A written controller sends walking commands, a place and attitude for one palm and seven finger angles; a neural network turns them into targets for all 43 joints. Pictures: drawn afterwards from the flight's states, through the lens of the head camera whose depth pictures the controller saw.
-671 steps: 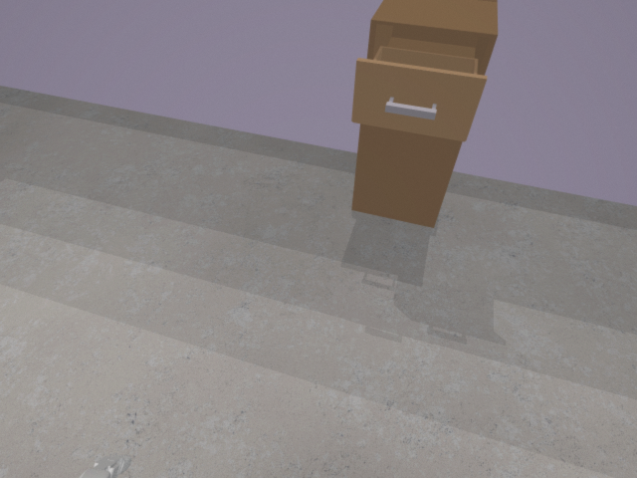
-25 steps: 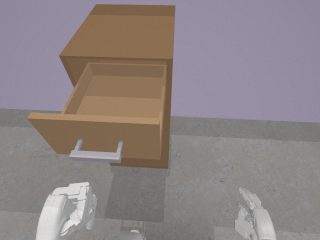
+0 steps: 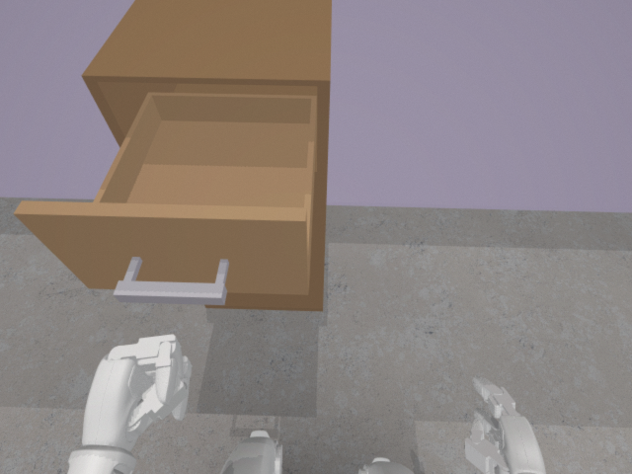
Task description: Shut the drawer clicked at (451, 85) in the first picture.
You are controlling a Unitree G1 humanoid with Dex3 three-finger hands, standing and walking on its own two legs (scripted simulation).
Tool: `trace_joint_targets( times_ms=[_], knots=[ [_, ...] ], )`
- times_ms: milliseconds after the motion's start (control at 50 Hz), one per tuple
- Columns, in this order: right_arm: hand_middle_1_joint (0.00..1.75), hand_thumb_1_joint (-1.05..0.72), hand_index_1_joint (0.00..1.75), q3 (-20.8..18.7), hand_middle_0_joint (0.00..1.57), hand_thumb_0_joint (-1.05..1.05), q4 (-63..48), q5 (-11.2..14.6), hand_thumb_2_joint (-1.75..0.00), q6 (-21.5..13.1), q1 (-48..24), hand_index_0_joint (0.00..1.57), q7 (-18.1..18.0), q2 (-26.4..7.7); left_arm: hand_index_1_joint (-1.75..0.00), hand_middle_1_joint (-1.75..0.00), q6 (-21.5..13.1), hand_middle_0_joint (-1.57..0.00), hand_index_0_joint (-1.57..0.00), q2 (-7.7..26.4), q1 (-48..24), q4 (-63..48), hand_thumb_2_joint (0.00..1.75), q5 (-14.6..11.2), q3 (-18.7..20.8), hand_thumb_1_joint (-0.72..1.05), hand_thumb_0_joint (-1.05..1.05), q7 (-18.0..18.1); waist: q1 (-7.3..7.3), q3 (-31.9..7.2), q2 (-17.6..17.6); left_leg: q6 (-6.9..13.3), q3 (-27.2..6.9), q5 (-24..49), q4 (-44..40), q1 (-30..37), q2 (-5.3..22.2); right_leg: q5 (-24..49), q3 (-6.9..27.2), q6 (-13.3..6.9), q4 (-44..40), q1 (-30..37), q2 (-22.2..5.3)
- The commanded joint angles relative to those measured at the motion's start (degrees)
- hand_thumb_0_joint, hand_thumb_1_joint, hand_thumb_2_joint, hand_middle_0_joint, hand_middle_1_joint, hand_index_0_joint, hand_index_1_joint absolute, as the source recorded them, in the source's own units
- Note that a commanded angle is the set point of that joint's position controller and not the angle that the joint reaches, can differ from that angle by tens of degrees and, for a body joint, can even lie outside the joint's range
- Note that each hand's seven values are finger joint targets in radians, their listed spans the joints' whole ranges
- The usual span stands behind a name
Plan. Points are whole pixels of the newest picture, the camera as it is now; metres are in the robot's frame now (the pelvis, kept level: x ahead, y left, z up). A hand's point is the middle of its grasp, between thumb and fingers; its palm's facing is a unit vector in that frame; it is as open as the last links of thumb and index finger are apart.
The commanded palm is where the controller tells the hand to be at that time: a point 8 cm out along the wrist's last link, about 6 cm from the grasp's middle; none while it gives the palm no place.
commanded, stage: bring the fist close to the handle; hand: left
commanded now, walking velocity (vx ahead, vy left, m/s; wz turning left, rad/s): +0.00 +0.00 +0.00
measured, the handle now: (175, 279) +0.35 +0.20 +0.04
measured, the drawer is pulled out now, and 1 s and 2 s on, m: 0.27 0.27 0.16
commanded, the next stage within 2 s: push the drawer shut in 0.52 s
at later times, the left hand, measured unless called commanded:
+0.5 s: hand (190, 379) +0.23 +0.15 +0.03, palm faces -0.01 -1.00 -0.03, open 3.3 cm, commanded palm +0.21 +0.21 +0.04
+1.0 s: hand (192, 342) +0.26 +0.16 +0.04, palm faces -0.01 -1.00 -0.04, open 3.3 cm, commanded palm +0.25 +0.21 +0.04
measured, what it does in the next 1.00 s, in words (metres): stands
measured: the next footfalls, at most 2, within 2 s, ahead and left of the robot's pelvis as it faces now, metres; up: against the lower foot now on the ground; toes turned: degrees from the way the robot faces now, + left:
none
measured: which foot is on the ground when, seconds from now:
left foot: down 0.00-1.00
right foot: down 0.00-1.00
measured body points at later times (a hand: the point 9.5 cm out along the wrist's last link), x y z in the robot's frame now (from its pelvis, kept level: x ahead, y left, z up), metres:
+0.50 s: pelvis -0.01 +0.01 -0.01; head +0.06 +0.01 +0.43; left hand +0.22 +0.21 +0.04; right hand +0.17 -0.22 -0.09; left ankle +0.04 +0.12 -0.65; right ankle -0.03 -0.09 -0.65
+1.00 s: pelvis +0.00 +0.01 -0.01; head +0.07 +0.02 +0.44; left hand +0.26 +0.21 +0.05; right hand +0.17 -0.23 -0.10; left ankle +0.04 +0.12 -0.65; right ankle -0.03 -0.09 -0.65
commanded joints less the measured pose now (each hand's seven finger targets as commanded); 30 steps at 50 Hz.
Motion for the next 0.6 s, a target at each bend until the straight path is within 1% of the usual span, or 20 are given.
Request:
trace_joint_targets(
  times_ms=[0,40,60,120,140,160,180,200,220,280,320,360,380,440,460,480,500,540,560,580],
  knots=[
    [0.30,-0.90,0.30,-2.5,0.20,0.00,-8.9,-0.4,-0.90,-2.8,-3.1,0.20,-0.5,-7.1,-1.60,-1.60,-4.4,-1.40,-1.40,4.7,-4.2,-10.2,0.90,0.0,1.9,0.90,0.00,0.2,-0.80,-10.2,-1.8,2.2,-1.3,10.9,-5.2,9.8,-1.8,16.7,4.5,2.0,-9.8,0.0,0.0],
    [0.30,-0.90,0.30,-2.4,0.20,0.00,-8.7,-0.6,-0.90,-3.0,-3.0,0.20,-0.5,-7.2,-1.60,-1.60,-5.2,-1.40,-1.40,5.2,-7.0,-10.0,0.90,0.0,2.4,0.90,0.00,0.9,-0.78,-11.0,-1.4,2.2,-1.4,10.3,-4.5,9.3,-1.8,15.6,4.6,1.9,-9.2,-0.7,0.0],
    [0.30,-0.90,0.30,-2.5,0.20,0.00,-8.4,-0.7,-0.90,-2.8,-3.0,0.20,-0.5,-7.3,-1.60,-1.60,-5.3,-1.40,-1.40,6.1,-7.4,-9.2,0.90,0.3,3.1,0.90,0.00,1.4,-0.88,-10.9,-2.2,2.3,-1.5,10.5,-4.1,8.6,-1.6,15.6,4.4,1.8,-8.7,-1.2,0.3],
    [0.30,-0.90,0.30,-2.6,0.20,0.00,-8.9,-0.7,-0.90,-2.5,-2.8,0.20,0.0,-7.2,-1.60,-1.60,-6.0,-1.40,-1.40,6.3,-6.8,-10.1,0.90,0.1,4.1,0.90,0.00,1.9,0.42,-14.8,-0.4,2.1,-1.3,12.3,-4.1,9.9,-1.7,17.6,4.0,1.5,-7.3,-0.2,0.3],
    [0.30,-0.90,0.30,-2.5,0.20,0.00,-9.5,-0.6,-0.90,-2.4,-3.1,0.20,0.1,-7.1,-1.60,-1.60,-5.8,-1.40,-1.40,5.3,-6.0,-11.3,0.90,0.1,2.7,0.90,0.00,1.8,0.57,-15.9,1.2,2.1,-1.1,12.7,-4.4,11.0,-1.8,18.1,4.0,1.4,-7.4,0.3,0.2],
    [0.30,-0.90,0.30,-2.6,0.20,0.00,-9.7,-0.6,-0.90,-2.1,-2.9,0.20,0.1,-7.2,-1.60,-1.60,-5.2,-1.40,-1.40,6.3,-5.5,-11.3,0.90,0.2,3.5,0.90,0.00,2.2,0.64,-16.2,0.4,2.2,-1.4,13.2,-4.9,11.1,-1.6,18.2,3.6,1.4,-7.4,0.8,0.3],
    [0.30,-0.90,0.30,-2.4,0.20,0.00,-9.9,-0.4,-0.90,-1.8,-2.9,0.20,0.2,-7.1,-1.60,-1.60,-4.7,-1.40,-1.40,5.2,-5.2,-11.5,0.90,0.1,2.4,0.90,0.00,2.1,0.51,-16.2,0.9,2.1,-1.3,13.2,-5.2,11.8,-1.7,18.4,3.5,1.4,-7.6,1.0,0.3],
    [0.30,-0.90,0.30,-2.6,0.20,0.00,-9.9,-0.4,-0.90,-1.6,-2.7,0.20,0.2,-7.2,-1.60,-1.60,-4.1,-1.40,-1.40,6.0,-4.9,-12.0,0.90,0.0,2.9,0.90,0.00,2.2,0.53,-16.5,0.3,2.2,-1.2,13.7,-5.3,11.9,-1.7,19.5,3.7,1.6,-8.0,1.7,0.3],
    [0.30,-0.90,0.30,-2.5,0.20,0.00,-10.1,-0.3,-0.90,-1.4,-2.6,0.20,0.2,-7.1,-1.60,-1.60,-3.5,-1.40,-1.40,5.2,-4.1,-12.2,0.90,0.0,2.2,0.90,0.00,2.2,0.47,-16.3,0.6,2.1,-1.2,13.9,-5.6,12.3,-1.7,19.7,3.5,1.6,-8.2,2.0,0.3],
    [0.30,-0.90,0.30,-2.4,0.20,0.00,-10.5,-0.2,-0.90,-0.7,-2.7,0.20,0.1,-7.3,-1.60,-1.60,-1.9,-1.40,-1.40,4.1,-4.2,-11.3,0.90,0.6,0.3,0.90,0.00,2.5,-0.69,-13.3,-1.8,2.2,-1.8,12.3,-5.9,11.2,-1.5,18.0,2.8,1.8,-8.5,0.2,0.5],
    [0.30,-0.90,0.30,-2.2,0.20,0.00,-10.6,-0.1,-0.90,-0.5,-2.7,0.20,0.0,-7.5,-1.60,-1.60,-1.5,-1.40,-1.40,3.3,-5.4,-9.9,0.90,1.0,-0.8,0.90,0.00,2.6,-1.45,-9.8,-2.5,2.1,-2.0,8.9,-6.1,9.8,-1.5,14.1,2.7,1.9,-9.3,-1.9,0.6],
    [0.30,-0.90,0.30,-2.1,0.20,0.00,-10.3,-0.3,-0.90,-0.5,-2.7,0.20,-0.2,-7.6,-1.60,-1.60,-1.9,-1.40,-1.40,4.7,-6.3,-9.6,0.90,1.2,0.5,0.90,0.00,3.1,-1.28,-9.2,-3.2,2.2,-2.2,7.9,-5.7,8.7,-1.5,12.5,3.0,1.7,-9.3,-2.3,0.7],
    [0.30,-0.90,0.30,-2.1,0.20,0.00,-10.7,-0.3,-0.90,-0.5,-2.7,0.20,-0.2,-7.6,-1.60,-1.60,-2.4,-1.40,-1.40,3.8,-5.9,-9.9,0.90,1.4,-0.2,0.90,0.00,3.3,-1.20,-9.5,-2.7,2.1,-2.3,7.6,-5.8,9.1,-1.5,12.1,2.7,1.6,-8.9,-2.8,0.6],
    [0.30,-0.90,0.30,-2.0,0.20,0.00,-11.0,-0.5,-0.90,-0.8,-2.5,0.20,0.0,-7.5,-1.60,-1.60,-3.8,-1.40,-1.40,4.2,-8.1,-12.5,0.90,1.7,-0.3,0.90,0.00,4.2,-0.90,-11.6,-0.2,2.1,-2.5,8.1,-5.7,10.6,-1.5,11.9,2.5,1.4,-8.0,-3.4,0.6],
    [0.30,-0.90,0.30,-2.0,0.20,0.00,-10.9,-0.8,-0.90,-0.8,-2.5,0.20,0.0,-7.5,-1.60,-1.60,-4.1,-1.40,-1.40,5.5,-7.6,-12.8,0.90,2.0,0.8,0.90,0.00,4.8,-0.39,-12.5,0.5,2.0,-2.5,8.6,-5.7,10.6,-1.4,12.0,2.5,1.2,-7.6,-3.0,0.7],
    [0.30,-0.90,0.30,-1.9,0.20,0.00,-11.1,-0.7,-0.90,-0.7,-2.4,0.20,0.2,-7.2,-1.60,-1.60,-4.3,-1.40,-1.40,4.3,-7.1,-13.1,0.90,2.0,-0.3,0.90,0.00,4.9,-0.45,-13.1,0.9,2.0,-2.4,9.4,-5.7,11.4,-1.6,13.0,2.4,1.2,-7.6,-2.7,0.6],
    [0.30,-0.90,0.30,-1.9,0.20,0.00,-11.1,-0.8,-0.90,-0.7,-2.2,0.20,0.2,-7.3,-1.60,-1.60,-4.6,-1.40,-1.40,5.0,-7.8,-13.7,0.90,2.0,0.1,0.90,0.00,5.1,-0.59,-14.0,0.4,2.1,-2.4,9.9,-5.5,11.6,-1.5,13.8,2.6,1.3,-7.5,-2.5,0.6],
    [0.30,-0.90,0.30,-2.0,0.20,0.00,-11.2,-0.7,-0.90,-0.5,-2.1,0.20,0.4,-7.2,-1.60,-1.60,-4.5,-1.40,-1.40,4.8,-5.4,-13.5,0.90,2.1,0.3,0.90,0.00,5.3,0.05,-14.9,1.0,1.9,-2.2,11.0,-5.7,12.3,-1.5,14.9,2.5,1.2,-7.4,-1.7,0.6],
    [0.30,-0.90,0.30,-2.0,0.20,0.00,-11.3,-0.7,-0.90,-0.3,-2.2,0.20,0.5,-7.4,-1.60,-1.60,-3.9,-1.40,-1.40,4.9,-5.1,-12.8,0.90,2.5,-0.1,0.90,0.00,5.3,-0.34,-14.4,0.4,2.0,-2.4,11.1,-5.7,12.1,-1.4,14.8,2.3,1.2,-7.3,-2.1,0.7],
    [0.30,-0.90,0.30,-1.9,0.20,0.00,-11.5,-0.7,-0.90,-0.2,-2.2,0.20,0.6,-7.3,-1.60,-1.60,-3.5,-1.40,-1.40,3.5,-5.5,-13.1,0.90,2.4,-1.4,0.90,0.00,5.1,-0.57,-14.3,0.8,2.0,-2.4,11.2,-5.7,12.3,-1.4,15.3,2.3,1.3,-7.3,-2.1,0.6]
  ],
)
